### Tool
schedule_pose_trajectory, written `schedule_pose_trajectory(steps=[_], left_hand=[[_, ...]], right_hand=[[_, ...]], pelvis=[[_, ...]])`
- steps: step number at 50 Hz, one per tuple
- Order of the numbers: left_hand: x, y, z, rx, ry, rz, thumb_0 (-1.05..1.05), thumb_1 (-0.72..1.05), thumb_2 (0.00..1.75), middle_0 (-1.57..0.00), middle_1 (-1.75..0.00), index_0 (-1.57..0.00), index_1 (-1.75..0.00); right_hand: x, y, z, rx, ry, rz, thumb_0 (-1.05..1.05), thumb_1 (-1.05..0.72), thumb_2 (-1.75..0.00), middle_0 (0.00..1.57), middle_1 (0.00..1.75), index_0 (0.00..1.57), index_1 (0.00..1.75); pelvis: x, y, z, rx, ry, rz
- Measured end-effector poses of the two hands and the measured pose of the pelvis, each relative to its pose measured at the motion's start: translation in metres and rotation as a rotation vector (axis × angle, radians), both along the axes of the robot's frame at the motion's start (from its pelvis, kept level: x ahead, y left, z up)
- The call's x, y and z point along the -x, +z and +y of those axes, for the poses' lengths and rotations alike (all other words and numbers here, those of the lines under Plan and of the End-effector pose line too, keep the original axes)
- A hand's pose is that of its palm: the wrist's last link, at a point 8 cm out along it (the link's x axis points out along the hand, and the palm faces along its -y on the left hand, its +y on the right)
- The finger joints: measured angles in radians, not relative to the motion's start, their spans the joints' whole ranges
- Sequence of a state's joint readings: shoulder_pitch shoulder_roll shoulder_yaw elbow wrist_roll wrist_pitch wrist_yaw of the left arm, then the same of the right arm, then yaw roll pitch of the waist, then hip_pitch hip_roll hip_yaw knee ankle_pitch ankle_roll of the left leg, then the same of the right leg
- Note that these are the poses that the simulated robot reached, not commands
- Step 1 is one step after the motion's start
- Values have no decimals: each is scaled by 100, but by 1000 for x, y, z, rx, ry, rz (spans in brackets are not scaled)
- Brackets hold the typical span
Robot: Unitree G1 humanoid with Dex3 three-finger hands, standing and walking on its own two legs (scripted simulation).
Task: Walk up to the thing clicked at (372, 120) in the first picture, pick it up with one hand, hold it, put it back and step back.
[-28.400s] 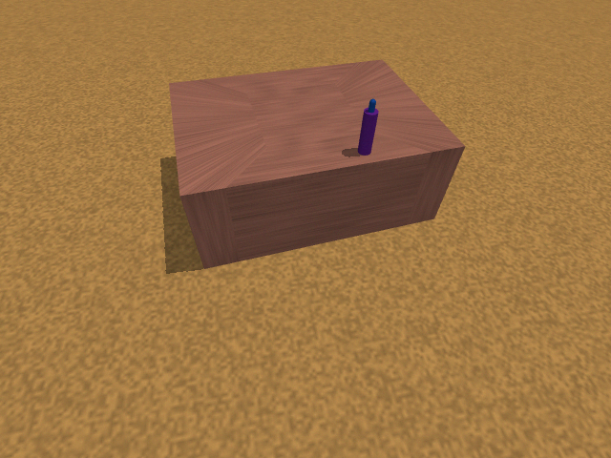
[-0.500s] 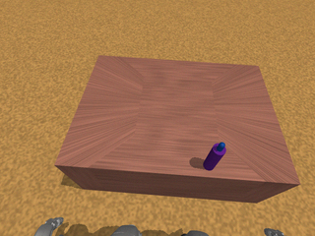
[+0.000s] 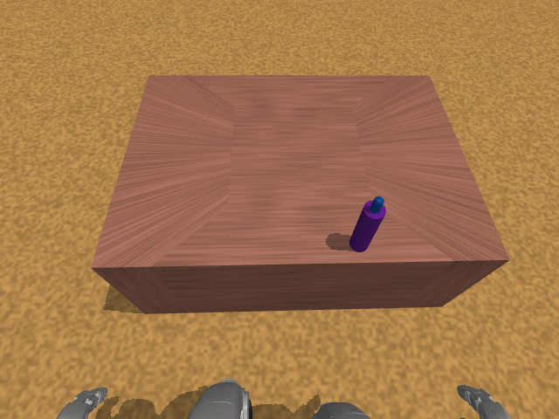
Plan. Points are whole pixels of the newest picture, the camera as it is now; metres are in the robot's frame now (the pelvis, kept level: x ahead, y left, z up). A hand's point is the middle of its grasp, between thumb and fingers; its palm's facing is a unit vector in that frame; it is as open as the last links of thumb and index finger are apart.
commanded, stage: step back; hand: right
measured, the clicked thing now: (368, 223) +0.53 -0.20 -0.22
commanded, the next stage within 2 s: none
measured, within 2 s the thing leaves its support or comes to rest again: neither
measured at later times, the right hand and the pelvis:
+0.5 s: hand out of the picture -0.01 -0.25 -0.12, palm faces -0.10 +0.90 -0.43, open 7.4 cm; pelvis -0.12 +0.01 +0.01, yaw +3 degrees
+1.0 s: hand out of the picture -0.18 -0.30 -0.15, palm faces -0.11 +0.90 -0.41, open 7.4 cm; pelvis -0.27 -0.03 +0.00, yaw +4 degrees
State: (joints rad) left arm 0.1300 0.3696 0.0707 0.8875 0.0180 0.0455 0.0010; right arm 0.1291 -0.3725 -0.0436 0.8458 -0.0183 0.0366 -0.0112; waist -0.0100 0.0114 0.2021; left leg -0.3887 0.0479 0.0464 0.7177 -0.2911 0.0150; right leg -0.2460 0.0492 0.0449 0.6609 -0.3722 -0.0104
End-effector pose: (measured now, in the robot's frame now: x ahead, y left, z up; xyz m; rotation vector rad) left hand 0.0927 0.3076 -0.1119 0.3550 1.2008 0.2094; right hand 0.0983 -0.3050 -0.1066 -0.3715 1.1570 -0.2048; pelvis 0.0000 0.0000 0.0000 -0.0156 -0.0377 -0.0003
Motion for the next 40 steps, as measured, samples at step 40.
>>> schedule_pose_trajectory(steps=[40], left_hand=[[253,15,-28,-9,38,15,1,90,90,-20,-30,-21,-30]], right_hand=[[189,10,-38,16,20,-64,1,-90,-90,20,30,20,30]], pelvis=[[214,4,-29,-21,0,-4]])
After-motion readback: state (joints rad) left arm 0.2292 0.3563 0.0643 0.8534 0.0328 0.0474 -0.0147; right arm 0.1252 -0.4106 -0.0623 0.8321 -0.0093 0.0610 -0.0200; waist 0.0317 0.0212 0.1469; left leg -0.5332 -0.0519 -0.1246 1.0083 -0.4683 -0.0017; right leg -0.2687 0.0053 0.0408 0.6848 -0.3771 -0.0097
